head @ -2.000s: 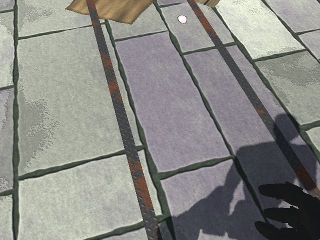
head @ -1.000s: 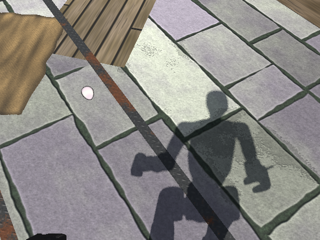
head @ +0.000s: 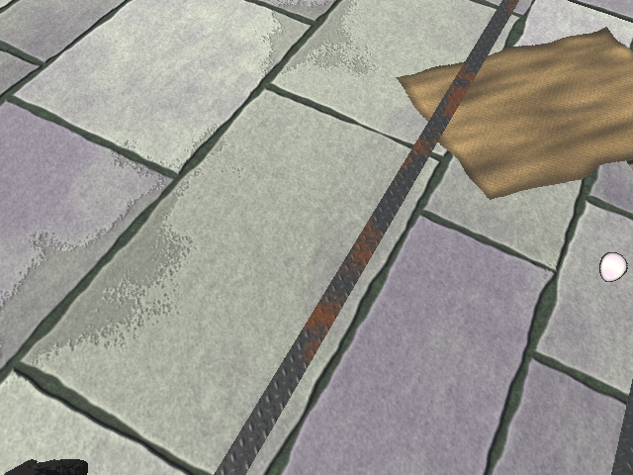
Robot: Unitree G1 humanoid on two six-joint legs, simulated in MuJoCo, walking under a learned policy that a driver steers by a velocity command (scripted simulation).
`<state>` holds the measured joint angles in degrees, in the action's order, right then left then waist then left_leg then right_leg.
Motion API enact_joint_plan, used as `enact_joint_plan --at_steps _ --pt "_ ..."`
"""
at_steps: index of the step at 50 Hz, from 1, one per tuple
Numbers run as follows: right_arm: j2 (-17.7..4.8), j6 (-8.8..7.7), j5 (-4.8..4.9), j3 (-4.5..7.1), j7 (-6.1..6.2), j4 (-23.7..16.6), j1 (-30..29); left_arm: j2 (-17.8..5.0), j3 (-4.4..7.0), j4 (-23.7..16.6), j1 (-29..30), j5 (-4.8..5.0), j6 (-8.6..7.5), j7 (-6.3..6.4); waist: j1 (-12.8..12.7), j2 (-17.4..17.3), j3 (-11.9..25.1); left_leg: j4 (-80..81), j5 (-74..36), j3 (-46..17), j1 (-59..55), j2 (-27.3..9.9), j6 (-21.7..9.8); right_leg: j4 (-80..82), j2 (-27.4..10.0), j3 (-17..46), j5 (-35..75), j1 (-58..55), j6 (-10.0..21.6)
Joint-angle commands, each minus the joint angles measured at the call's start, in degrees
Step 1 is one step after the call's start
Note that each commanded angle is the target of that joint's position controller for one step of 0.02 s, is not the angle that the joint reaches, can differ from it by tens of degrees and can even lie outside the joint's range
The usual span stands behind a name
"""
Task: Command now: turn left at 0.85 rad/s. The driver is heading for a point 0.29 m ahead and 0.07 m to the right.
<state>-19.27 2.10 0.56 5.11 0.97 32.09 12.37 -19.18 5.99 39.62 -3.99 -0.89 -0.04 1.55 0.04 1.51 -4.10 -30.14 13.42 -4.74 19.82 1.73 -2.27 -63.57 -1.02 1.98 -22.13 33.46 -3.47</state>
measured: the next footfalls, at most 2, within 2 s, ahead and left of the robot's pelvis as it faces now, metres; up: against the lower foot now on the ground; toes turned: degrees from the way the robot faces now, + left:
right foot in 0.28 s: +0.09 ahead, -0.13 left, +0.00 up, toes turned +11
left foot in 0.54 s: +0.01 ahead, +0.12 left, +0.00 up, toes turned +5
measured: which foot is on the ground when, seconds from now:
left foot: down 0.00-0.28, up 0.30-0.52, down 0.54-0.86, up 0.88-1.00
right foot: up 0.00-0.26, down 0.28-0.58, up 0.60-0.84, down 0.86-1.00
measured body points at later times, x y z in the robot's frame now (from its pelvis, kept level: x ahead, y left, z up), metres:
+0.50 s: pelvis +0.03 -0.02 +0.00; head +0.05 -0.03 +0.45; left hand +0.12 +0.26 -0.10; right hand +0.23 -0.26 -0.10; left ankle -0.03 +0.12 -0.72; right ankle +0.06 -0.14 -0.74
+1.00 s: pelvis +0.03 -0.06 +0.00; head +0.06 -0.10 +0.44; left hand +0.19 +0.21 -0.08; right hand +0.16 -0.36 -0.11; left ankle +0.02 +0.11 -0.66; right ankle +0.02 -0.13 -0.74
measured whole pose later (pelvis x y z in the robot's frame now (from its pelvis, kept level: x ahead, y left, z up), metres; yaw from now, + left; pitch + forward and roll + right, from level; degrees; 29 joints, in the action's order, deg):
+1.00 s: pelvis +0.03 -0.06 +0.00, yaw -10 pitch +2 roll +2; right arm -17.5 -1.8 0.3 5.3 0.6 38.0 7.3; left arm -17.4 4.2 35.9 -17.1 1.4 0.0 -0.6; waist -1.4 -2.1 -1.8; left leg -63.0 25.0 -2.9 28.7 -0.2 1.0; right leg -32.7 3.0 2.3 -17.7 18.5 5.7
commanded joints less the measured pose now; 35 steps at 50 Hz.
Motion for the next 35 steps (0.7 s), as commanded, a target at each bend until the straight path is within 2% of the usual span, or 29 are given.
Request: enact_joint_plan --at_steps 1,4,7,9,11,12,13,14,15,16,17,18,20,21,23,24,25,26,27,28,29,30,31,33,34,35 --pt "-8.42 -0.86 -0.29 2.15 1.38 -5.09 -4.75 -3.79 0.62 -2.79 -1.07 0.27 -0.81 -0.07 -1.44 -8.52 12.3 7.06 -24.86 -13.58 -10.99 -11.73 -9.77 3.55 1.13 1.79 5.32 2.01 -0.94" --pt "-8.42 -0.62 -0.27 1.86 1.59 -4.0 -3.36 -1.9 -0.54 -2.99 0.33 0.6 -0.35 -0.52 0.27 -9.39 12.32 5.34 -22.94 -14.24 -10.02 -11.12 -9.4 11.7 1.54 1.55 5.96 -1.88 -1.61" --pt "-8.39 -0.35 -0.9 1.39 1.0 -3.6 -3.66 -2.61 -0.67 -3.47 0.6 0.93 -0.18 -0.97 1.27 -10.87 11.08 4.54 -20.7 -17.16 -7.41 -11.72 -10.04 15.88 1.47 1.33 3.71 -5.75 -1.02" --pt "-7.84 -0.26 -0.95 0.91 0.51 -3.29 -4.09 -3.05 -0.65 -3.83 0.29 1.09 -0.34 -1.19 1.64 -11.42 10.3 3.61 -21.39 -19.27 -7.02 -11.96 -10.32 18.64 1.41 1.13 1.9 -7.75 -0.29" --pt "-7.04 -0.26 -0.64 0.42 0.24 -2.93 -4.92 -2.86 -0.72 -4.01 -0.68 1.25 -0.77 -1.54 1.17 -11.79 9.76 2.55 -21.8 -20.91 -7.21 -11.4 -10.02 24.1 1.35 0.75 2.06 -10.76 0.73" --pt "-6.31 -0.25 -0.29 0.09 0.23 -2.85 -6.0 -2.3 -0.81 -3.73 -2.1 1.21 -1.09 -1.78 -0.18 -11.51 9.52 1.74 -20.06 -20.77 -6.46 -10.14 -8.97 30.32 1.41 0.21 6.09 -14.32 1.54" --pt "-5.18 -0.33 -0.1 -0.31 0.27 -2.52 -5.95 -1.88 -0.95 -3.49 -3.48 0.73 -1.48 -1.97 -1.39 -10.45 9.16 1.3 -15.64 -20.22 -4.66 -8.33 -6.87 38.41 0.65 0.58 14.98 -19.63 2.61" --pt "-3.07 -0.68 -0.95 -0.89 0.36 -2.16 -3.56 -4.23 -0.69 -4.09 -3.68 -0.48 -1.74 -1.8 -0.1 -5.0 9.88 -2.3 -6.46 -17.27 -1.99 -4.8 -3.37 40.61 -5.35 6.42 26.04 -24.81 4.5" --pt "-2.43 -1.22 -1.74 -1.0 0.22 -1.37 1.64 -8.03 -0.18 -4.72 -2.36 -1.22 -1.56 -1.48 4.17 7.62 9.91 -10.13 11.16 -9.43 2.35 2.62 0.54 40.78 -14.34 15.39 40.42 -27.32 10.7" --pt "-4.32 -1.49 -1.63 -0.45 0.54 -1.75 -0.95 -4.4 -1.22 -3.66 -2.55 -1.48 -1.68 -1.38 2.81 12.72 9.56 -13.29 18.16 -5.53 2.66 2.28 3.55 43.42 -19.42 22.18 37.27 -22.73 18.73" --pt "-6.74 -1.36 -1.07 0.38 0.87 -1.46 -3.32 -2.98 -1.63 -3.99 -2.19 -1.03 -1.89 -1.32 1.06 10.26 8.36 -18.33 19.77 -4.83 3.08 0.74 4.99 44.18 -18.47 21.5 33.7 -22.85 19.63" --pt "-6.4 -1.05 -0.62 0.65 1.05 -1.44 -5.4 -3.61 -1.4 -3.5 -2.92 -0.59 -1.86 -0.98 -0.05 8.93 8.23 -21.93 20.33 -4.21 5.15 0.9 5.91 44.08 -17.11 20.09 32.22 -24.33 18.69" --pt "-4.32 -0.1 -0.47 0.5 1.02 -0.19 -4.38 -4.61 -1.21 -3.26 -2.25 0.5 -1.75 -0.38 0.09 6.39 7.65 -25.39 19.56 -4.3 5.99 -0.52 7.7 43.18 -15.37 16.06 31.31 -25.04 16.81" --pt "-2.24 0.04 -0.35 -0.13 0.78 0.53 -3.49 -4.29 -1.32 -3.13 -1.51 0.61 -1.37 -0.24 0.79 5.89 7.42 -22.04 18.65 -2.76 4.39 -0.93 8.01 42.72 -13.05 12.69 31.3 -24.3 15.33" --pt "1.21 -0.26 -0.23 -1.36 0.37 1.57 -3.43 -2.87 -1.55 -2.88 -1.35 0.7 -0.42 -0.29 0.12 7.82 7.83 -11.65 15.04 0.67 0.11 -1.42 8.11 41.22 -9.68 8.09 32.83 -24.65 13.81" --pt "1.38 -0.39 -0.01 -1.37 0.25 2.26 -3.05 -2.62 -1.6 -2.56 -2.29 0.82 0.05 -0.32 -0.19 8.58 8.62 -6.28 11.14 1.86 -2.28 -1.18 8.01 40.25 -9.12 7.37 33.48 -25.43 13.77" --pt "2.26 -0.51 -0.25 -1.52 0.13 3.37 -2.04 -1.47 -2.09 -2.07 -3.05 1.18 0.35 -0.55 0.34 8.55 9.01 2.51 4.83 2.43 -6.87 -0.91 7.59 39.45 -7.88 7.31 32.04 -24.41 12.96" --pt "1.49 -0.59 -0.69 -1.25 0.04 3.93 -1.58 -1.74 -2.07 -1.79 -4.09 1.84 0.47 -0.83 0.55 8.25 8.29 9.04 -2.13 3.22 -10.71 -0.14 6.69 39.18 -7.04 7.98 30.23 -22.89 11.75" --pt "-1.9 -0.62 -1.1 -0.4 0.29 3.37 -1.77 -3.55 -1.54 -1.95 -5.52 2.15 0.22 -1.06 -0.16 6.36 8.13 8.55 -5.56 1.46 -13.82 -1.48 5.11 38.94 -6.89 9.58 26.71 -20.18 9.92" --pt "-5.98 -0.51 -1.44 0.63 0.94 2.6 -0.7 -4.6 -1.28 -2.93 -4.93 1.6 -0.35 -1.49 -0.5 1.61 8.6 5.36 -13.81 -1.33 -16.56 -5.86 3.02 36.27 -5.53 8.97 22.87 -16.0 8.05" --pt "-8.99 -0.26 -1.45 1.97 1.11 4.41 0.41 -3.1 -1.5 -4.22 -4.12 1.92 -0.73 -1.63 -1.4 -10.03 8.2 4.76 -8.77 -3.07 -13.79 -8.31 -0.97 32.9 -0.33 2.43 12.08 -12.84 5.38" --pt "-7.31 -0.24 -1.56 1.86 1.08 3.52 0.0 -3.59 -1.48 -4.46 -2.39 2.0 -0.76 -1.68 0.33 -11.59 6.46 7.51 -6.61 -5.98 -12.03 -11.11 -4.03 27.93 1.56 -0.13 7.67 -10.52 3.55" --pt "-6.61 -0.32 -1.76 1.81 1.36 3.35 -0.48 -4.25 -0.95 -5.0 -1.65 2.3 -0.5 -1.7 0.69 -12.79 4.88 8.91 -7.77 -8.65 -11.82 -14.61 -6.12 23.44 2.09 -1.71 4.58 -6.85 3.2" --pt "-5.72 -1.18 -1.79 1.62 2.15 2.41 -1.3 -3.62 -0.45 -5.68 -2.2 2.44 0.51 -1.68 1.52 -14.62 4.69 9.08 -18.85 -12.02 -12.95 -21.05 -10.06 10.84 0.46 -1.68 -8.4 -1.55 2.93" --pt "-5.44 -1.77 -1.78 1.47 2.41 2.44 -1.2 -2.79 -0.36 -6.27 -2.1 2.5 1.04 -1.91 1.33 -13.21 4.57 8.62 -25.18 -11.57 -13.98 -23.18 -11.05 6.58 -1.47 -0.47 -11.73 1.0 2.72" --pt "-5.55 -2.1 -1.4 1.63 2.49 2.53 -2.24 -2.17 -0.41 -6.52 -2.5 2.59 1.57 -2.17 0.7 -11.25 4.57 8.09 -27.39 -9.3 -14.57 -22.93 -10.52 6.26 -2.78 -0.36 -11.11 1.6 2.43"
